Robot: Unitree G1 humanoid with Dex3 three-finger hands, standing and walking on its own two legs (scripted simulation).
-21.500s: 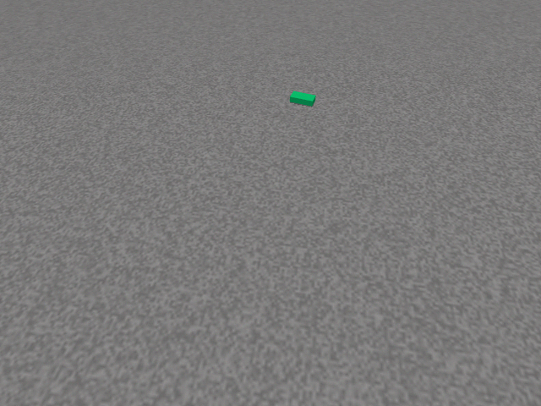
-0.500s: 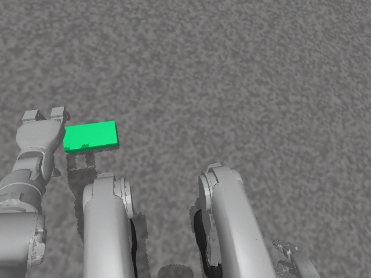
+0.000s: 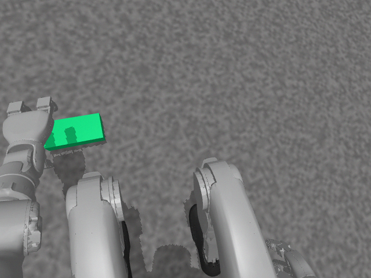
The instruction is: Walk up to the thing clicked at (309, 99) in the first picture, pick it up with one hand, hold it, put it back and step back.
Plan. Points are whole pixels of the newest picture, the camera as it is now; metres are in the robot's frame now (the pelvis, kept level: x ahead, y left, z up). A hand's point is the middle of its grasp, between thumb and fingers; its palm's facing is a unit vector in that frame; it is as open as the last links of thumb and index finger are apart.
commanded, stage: rise first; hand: left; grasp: from above
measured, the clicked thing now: (74, 131) +0.47 +0.25 -0.32
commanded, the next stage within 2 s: approach in 1.82 s
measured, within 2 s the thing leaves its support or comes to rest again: neither
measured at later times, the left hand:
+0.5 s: hand (45, 139) +0.42 +0.29 -0.20, palm faces -0.44 -0.09 -0.89, open 14.1 cm
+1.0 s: hand (43, 136) +0.43 +0.29 -0.21, palm faces -0.44 -0.09 -0.89, open 14.2 cm
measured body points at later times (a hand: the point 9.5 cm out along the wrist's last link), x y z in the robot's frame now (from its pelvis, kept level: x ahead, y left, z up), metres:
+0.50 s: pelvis +0.00 +0.00 -0.01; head +0.24 +0.06 +0.37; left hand +0.44 +0.29 -0.15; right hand +0.07 -0.27 -0.13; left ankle +0.08 +0.14 -0.30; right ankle +0.09 -0.12 -0.30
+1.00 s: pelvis +0.00 +0.00 -0.02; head +0.24 +0.07 +0.35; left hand +0.45 +0.30 -0.16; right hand +0.06 -0.27 -0.13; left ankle +0.08 +0.14 -0.30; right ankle +0.09 -0.12 -0.30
